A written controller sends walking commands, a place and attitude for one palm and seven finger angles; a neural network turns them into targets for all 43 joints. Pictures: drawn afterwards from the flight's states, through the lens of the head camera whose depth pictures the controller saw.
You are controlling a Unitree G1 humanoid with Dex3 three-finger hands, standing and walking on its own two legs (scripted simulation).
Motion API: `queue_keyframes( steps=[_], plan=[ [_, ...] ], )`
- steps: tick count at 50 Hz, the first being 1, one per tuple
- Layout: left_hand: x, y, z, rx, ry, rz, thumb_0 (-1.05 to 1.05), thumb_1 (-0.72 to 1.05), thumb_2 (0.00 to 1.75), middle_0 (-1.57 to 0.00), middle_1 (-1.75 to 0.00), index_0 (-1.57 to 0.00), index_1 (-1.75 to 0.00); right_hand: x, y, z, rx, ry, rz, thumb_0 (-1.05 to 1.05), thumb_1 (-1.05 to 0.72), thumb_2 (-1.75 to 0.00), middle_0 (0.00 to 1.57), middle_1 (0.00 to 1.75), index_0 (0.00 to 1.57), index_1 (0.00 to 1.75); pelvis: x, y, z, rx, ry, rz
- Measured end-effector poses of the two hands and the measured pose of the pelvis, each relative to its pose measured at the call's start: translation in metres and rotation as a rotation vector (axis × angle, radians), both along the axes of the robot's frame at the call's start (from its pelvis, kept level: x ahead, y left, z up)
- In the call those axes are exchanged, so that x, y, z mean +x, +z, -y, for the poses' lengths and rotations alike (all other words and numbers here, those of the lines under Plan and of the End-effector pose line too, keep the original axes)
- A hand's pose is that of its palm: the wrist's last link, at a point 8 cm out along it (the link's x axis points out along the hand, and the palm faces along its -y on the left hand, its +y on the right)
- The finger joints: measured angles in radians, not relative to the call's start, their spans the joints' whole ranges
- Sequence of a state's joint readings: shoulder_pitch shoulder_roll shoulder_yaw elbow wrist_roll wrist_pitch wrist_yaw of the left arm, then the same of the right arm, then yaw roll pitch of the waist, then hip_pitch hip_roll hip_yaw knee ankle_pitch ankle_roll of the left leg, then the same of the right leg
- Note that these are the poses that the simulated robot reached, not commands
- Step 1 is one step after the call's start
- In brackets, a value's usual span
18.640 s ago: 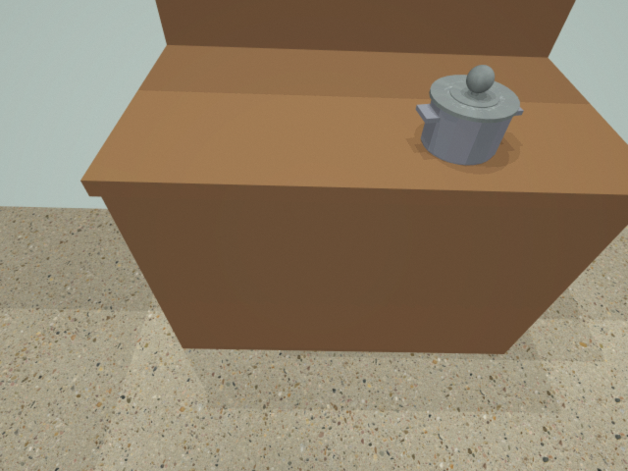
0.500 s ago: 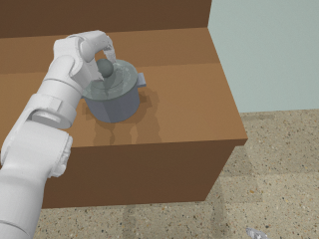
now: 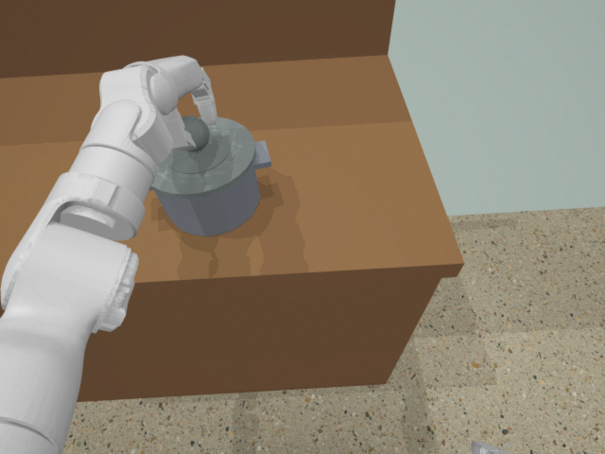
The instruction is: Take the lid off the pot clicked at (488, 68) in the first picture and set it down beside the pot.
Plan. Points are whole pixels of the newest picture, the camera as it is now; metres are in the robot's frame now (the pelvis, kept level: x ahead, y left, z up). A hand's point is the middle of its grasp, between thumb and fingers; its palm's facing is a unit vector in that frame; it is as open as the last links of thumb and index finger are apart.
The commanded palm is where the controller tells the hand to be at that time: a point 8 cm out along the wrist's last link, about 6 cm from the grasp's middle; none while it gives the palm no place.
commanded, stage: close the fingers and squeeze the knob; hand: left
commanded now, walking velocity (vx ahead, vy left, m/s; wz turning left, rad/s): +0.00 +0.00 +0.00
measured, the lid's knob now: (191, 134) +0.51 +0.14 +0.15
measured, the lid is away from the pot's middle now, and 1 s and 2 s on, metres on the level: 0.00 0.00 0.01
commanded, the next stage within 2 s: lift the lid straight up in 0.70 s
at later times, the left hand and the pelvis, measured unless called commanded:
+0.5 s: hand (179, 123) +0.48 +0.14 +0.19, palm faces -0.36 -0.10 -0.93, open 7.6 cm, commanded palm +0.48 +0.14 +0.24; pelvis +0.00 +0.00 +0.00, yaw +0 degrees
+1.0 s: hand (180, 121) +0.49 +0.14 +0.19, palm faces -0.38 -0.10 -0.92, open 7.6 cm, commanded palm +0.49 +0.14 +0.26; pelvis +0.00 +0.00 +0.00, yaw +1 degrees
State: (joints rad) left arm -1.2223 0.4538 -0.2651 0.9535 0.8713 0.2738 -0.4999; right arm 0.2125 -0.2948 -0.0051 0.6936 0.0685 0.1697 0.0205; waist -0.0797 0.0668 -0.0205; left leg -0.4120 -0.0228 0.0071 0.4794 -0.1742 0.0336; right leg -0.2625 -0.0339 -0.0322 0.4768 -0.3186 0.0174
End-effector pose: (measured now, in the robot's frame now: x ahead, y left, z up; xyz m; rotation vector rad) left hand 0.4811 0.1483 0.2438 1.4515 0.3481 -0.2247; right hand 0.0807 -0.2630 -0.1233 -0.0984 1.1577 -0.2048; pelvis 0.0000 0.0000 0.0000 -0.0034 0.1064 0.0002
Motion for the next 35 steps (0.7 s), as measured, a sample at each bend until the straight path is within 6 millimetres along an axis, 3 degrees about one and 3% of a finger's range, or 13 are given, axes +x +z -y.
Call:
queue_keyframes(
  steps=[10, 22, 35],
  plan=[
    [0.0017, 0.0022, 0.0008, 0.011, 0.005, -0.002, 0.01, 0.26, 0.68, -0.67, -1.00, -0.65, -0.99, 0.0052, 0.0000, 0.0002, 0.002, 0.007, 0.002, 0.01, -0.91, -0.90, 0.20, 0.30, 0.19, 0.30, 0.0012, -0.0005, 0.0008, 0.000, 0.003, -0.006],
    [0.0022, 0.0022, 0.0005, 0.008, 0.006, -0.002, 0.01, 0.25, 0.69, -0.68, -1.01, -0.65, -1.00, 0.0089, 0.0010, -0.0020, 0.001, 0.015, 0.007, 0.01, -0.91, -0.90, 0.20, 0.30, 0.19, 0.30, 0.0007, -0.0010, 0.0001, -0.001, 0.006, -0.010],
    [0.0043, 0.0026, 0.0022, 0.021, 0.022, -0.015, 0.02, 0.23, 0.69, -0.69, -1.01, -0.66, -1.02, 0.0000, -0.0027, -0.0031, 0.000, 0.011, -0.020, 0.01, -0.91, -0.90, 0.20, 0.30, 0.20, 0.30, 0.0004, -0.0015, -0.0002, -0.001, 0.010, -0.019]
  ],
)
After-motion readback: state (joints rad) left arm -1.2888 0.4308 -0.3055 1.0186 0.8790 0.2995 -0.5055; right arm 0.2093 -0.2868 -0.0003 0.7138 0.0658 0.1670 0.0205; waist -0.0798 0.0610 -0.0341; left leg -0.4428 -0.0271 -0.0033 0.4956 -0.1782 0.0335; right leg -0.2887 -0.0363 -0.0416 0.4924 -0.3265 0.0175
